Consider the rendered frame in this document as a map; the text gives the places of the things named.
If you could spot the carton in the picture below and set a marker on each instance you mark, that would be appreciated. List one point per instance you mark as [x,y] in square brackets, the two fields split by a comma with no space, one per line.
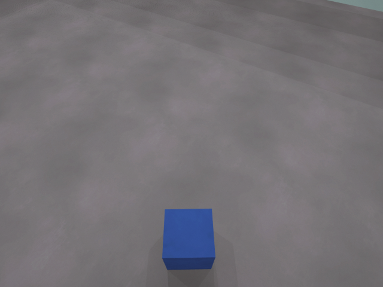
[188,239]

